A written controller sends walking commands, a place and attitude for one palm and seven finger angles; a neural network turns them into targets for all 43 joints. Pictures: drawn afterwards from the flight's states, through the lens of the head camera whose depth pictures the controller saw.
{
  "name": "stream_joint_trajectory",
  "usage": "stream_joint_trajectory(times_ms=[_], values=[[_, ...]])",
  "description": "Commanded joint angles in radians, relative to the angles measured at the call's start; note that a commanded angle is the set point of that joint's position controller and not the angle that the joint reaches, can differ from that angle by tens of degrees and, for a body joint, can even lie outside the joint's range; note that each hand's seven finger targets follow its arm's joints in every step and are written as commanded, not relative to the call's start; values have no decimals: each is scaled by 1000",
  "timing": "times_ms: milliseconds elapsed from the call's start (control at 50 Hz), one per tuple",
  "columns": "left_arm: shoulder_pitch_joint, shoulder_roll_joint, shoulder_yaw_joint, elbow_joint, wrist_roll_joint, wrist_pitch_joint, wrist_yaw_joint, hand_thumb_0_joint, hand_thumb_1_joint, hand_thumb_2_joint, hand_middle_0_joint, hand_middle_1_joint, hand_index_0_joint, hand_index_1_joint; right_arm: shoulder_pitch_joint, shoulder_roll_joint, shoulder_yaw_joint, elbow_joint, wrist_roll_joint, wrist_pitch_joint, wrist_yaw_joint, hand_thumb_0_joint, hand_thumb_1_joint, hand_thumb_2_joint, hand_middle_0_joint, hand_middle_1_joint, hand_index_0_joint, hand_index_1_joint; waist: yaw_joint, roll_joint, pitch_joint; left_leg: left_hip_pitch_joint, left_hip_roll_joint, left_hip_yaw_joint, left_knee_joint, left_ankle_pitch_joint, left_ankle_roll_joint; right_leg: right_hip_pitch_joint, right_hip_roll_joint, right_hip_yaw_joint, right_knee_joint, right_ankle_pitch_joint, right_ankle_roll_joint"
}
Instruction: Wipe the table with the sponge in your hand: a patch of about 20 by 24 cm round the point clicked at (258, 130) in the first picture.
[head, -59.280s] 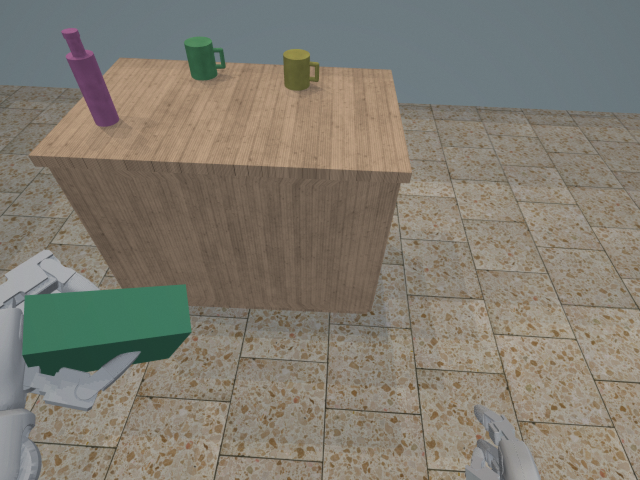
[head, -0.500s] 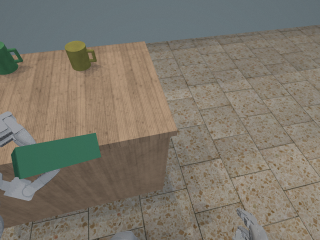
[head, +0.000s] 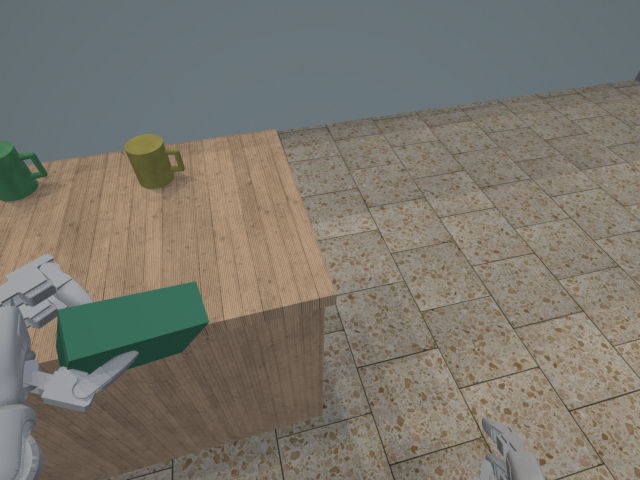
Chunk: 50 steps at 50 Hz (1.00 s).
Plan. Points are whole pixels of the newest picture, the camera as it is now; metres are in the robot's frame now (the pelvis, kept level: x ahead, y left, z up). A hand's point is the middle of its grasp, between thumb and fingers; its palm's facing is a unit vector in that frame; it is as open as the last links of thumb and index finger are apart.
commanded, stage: come to a stop and stand still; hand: left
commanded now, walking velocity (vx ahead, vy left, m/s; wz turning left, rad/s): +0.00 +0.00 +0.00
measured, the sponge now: (151, 329) +0.24 +0.21 +0.11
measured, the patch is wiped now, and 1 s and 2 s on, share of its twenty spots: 0.90 0.90 0.90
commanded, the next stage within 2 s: look again from close up in 0.26 s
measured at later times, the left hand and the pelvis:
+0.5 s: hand (60, 315) +0.22 +0.27 +0.16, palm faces +0.35 -0.85 -0.39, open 8.6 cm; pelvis -0.02 +0.03 +0.01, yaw -3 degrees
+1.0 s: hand (34, 285) +0.26 +0.32 +0.16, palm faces +0.28 -0.86 -0.42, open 8.6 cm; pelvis +0.02 +0.09 +0.00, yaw -3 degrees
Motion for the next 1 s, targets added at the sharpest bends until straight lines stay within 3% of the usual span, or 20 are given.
stream_joint_trajectory(times_ms=[0, 40, 80, 240, 260, 280, 300, 320, 340, 380, 400, 480, 500, 620, 700, 760, 800, 880, 900, 980], values=[[-135, 222, 102, -289, -1, -75, 30, 0, 100, 1300, -1200, -1600, -1200, -1600, -135, -91, -27, -180, -1, -61, -23, 0, -900, -900, 200, 300, 200, 300, -7, 80, -133, 110, 40, -41, -96, 265, 27, 55, -129, 161, -110, 196, 70], [-115, 221, 100, -312, 2, -83, 34, 0, 100, 1300, -1200, -1600, -1200, -1600, -132, -90, -24, -187, -2, -61, -23, 0, -900, -900, 200, 300, 200, 300, -5, 99, -130, 58, 46, -55, -112, 265, 26, 116, -115, 149, -109, 210, 73], [-72, 221, 110, -288, -1, -84, 35, 0, 100, 1300, -1200, -1600, -1200, -1600, -123, -87, -26, -189, -1, -58, -19, 0, -900, -900, 200, 300, 200, 300, -4, 44, -130, 33, 27, -42, -101, 225, 21, 144, -126, 163, -135, 217, 71], [22, 195, 115, -149, -22, -73, 17, 0, 100, 1300, -1200, -1600, -1200, -1600, -106, -92, -29, -194, 4, -33, -9, 0, -900, -900, 200, 300, 200, 300, -15, -38, -66, 31, 12, -28, -125, 131, 13, 73, -122, 162, -217, 95, 70], [-1077, 965, 639, -400, 117, -171, -10, 0, 100, 1300, -1200, -1600, -1200, -1600, 32, -146, -71, -198, -5, -80, -14, 0, -900, -900, 200, 300, 200, 300, -15, -200, 258, -78, 9, 69, 10, 108, 29, -169, -130, 190, -336, 192, 248], [-539, 401, 264, 165, 38, -140, -58, 0, 100, 1300, -1200, -1600, -1200, -1600, -42, -30, -26, -148, 14, -71, -3, 0, -900, -900, 200, 300, 200, 300, -14, -144, -22, 17, -41, 19, -4, 129, 59, -53, -207, 212, -235, 67, 117], [-395, 319, 245, 45, -3, -147, -47, 0, 100, 1300, -1200, -1600, -1200, -1600, -93, -64, -55, -196, 23, -60, 15, 0, -900, -900, 200, 300, 200, 300, 13, -27, -22, 46, -26, 3, -27, 127, 38, -23, -184, 288, -218, 103, 83], [-301, 240, 162, 161, -2, -144, -53, 0, 100, 1300, -1200, -1600, -1200, -1600, -70, -87, -57, -195, 28, -73, 16, 0, -900, -900, 200, 300, 200, 300, 18, 24, -46, 77, -7, 24, -42, 90, 23, 2, -195, 295, -205, 107, 68], [-246, 195, 101, 66, -12, -156, -66, 0, 100, 1300, -1200, -1600, -1200, -1600, -71, -99, -58, -203, 25, -77, 21, 0, -900, -900, 200, 300, 200, 300, 23, 79, -69, 86, -9, 15, -79, 52, 34, 29, -183, 266, -190, 82, 88], [-149, 151, 42, -75, -15, -162, -67, 0, 100, 1300, -1200, -1600, -1200, -1600, -72, -101, -55, -208, 26, -84, 46, 0, -900, -900, 200, 300, 200, 300, 24, 45, -105, 78, 0, 14, -101, 38, 45, 74, -159, 240, -182, 8, 119], [-108, 116, 4, -120, -22, -161, -67, 0, 100, 1300, -1200, -1600, -1200, -1600, -93, -88, -51, -214, 30, -89, 52, 0, -900, -900, 200, 300, 200, 300, 23, 14, -107, 93, 14, 1, -126, 19, 49, 68, -148, 213, -171, -26, 107], [-104, 247, 132, -215, 5, -151, -43, 0, 100, 1300, -1200, -1600, -1200, -1600, -100, -99, -49, -232, 9, -94, 41, 0, -900, -900, 200, 300, 200, 300, 12, -159, -80, 61, 6, -11, -146, -57, 39, 33, -116, 187, -223, -172, 76], [-133, 313, 192, -247, 7, -154, -32, 0, 100, 1300, -1200, -1600, -1200, -1600, -109, -108, -48, -229, 9, -91, 32, 0, -900, -900, 200, 300, 200, 300, 6, -123, -75, 62, 8, -27, -156, -75, 39, 14, -121, 185, -212, -196, 63], [-244, 295, 214, -282, 8, -180, -29, 0, 100, 1300, -1200, -1600, -1200, -1600, -111, -90, -37, -229, -4, -106, 17, 0, -900, -900, 200, 300, 200, 300, 3, 146, -74, 11, 80, -96, -244, -9, 50, 120, -68, 112, -39, 75, 61], [-196, 199, 124, -281, 11, -186, -44, 0, 100, 1300, -1200, -1600, -1200, -1600, -86, -88, -43, -214, -5, -129, 38, 0, -900, -900, 200, 300, 200, 300, -5, 134, -138, 136, 65, -68, -156, 364, 10, 105, -73, 89, -33, 212, 53], [-92, 180, 100, -277, 21, -176, -45, 0, 100, 1300, -1200, -1600, -1200, -1600, -73, -108, -57, -216, -8, -121, 59, 0, -900, -900, 200, 300, 200, 300, -6, 109, -168, 186, 73, -33, -88, 578, -7, 91, -74, 81, -28, 249, 47], [-40, 168, 99, -249, 21, -163, -44, 0, 100, 1300, -1200, -1600, -1200, -1600, -74, -108, -60, -218, -5, -107, 67, 0, -900, -900, 200, 300, 200, 300, -10, 84, -164, 183, 71, -19, -73, 608, -22, 90, -80, 79, -22, 280, 38], [-36, 223, 161, -250, 11, -156, -39, 0, 100, 1300, -1200, -1600, -1200, -1600, -90, -114, -58, -244, -3, -67, 63, 0, -900, -900, 200, 300, 200, 300, -10, 41, -132, 114, 69, -11, -71, 557, -34, 117, -84, 77, -4, 295, 29], [-54, 259, 191, -277, 8, -156, -35, 0, 100, 1300, -1200, -1600, -1200, -1600, -98, -116, -57, -246, -3, -59, 58, 0, -900, -900, 200, 300, 200, 300, -12, 40, -137, 108, 65, -17, -66, 575, -36, 126, -90, 76, 12, 319, 26], [-86, 260, 183, -314, -5, -165, -38, 0, 100, 1300, -1200, -1600, -1200, -1600, -110, -116, -57, -273, -2, -49, 56, 0, -900, -900, 200, 300, 200, 300, -13, 97, -123, 112, 74, -22, -65, 596, -26, 99, -98, 65, 58, 227, 31]])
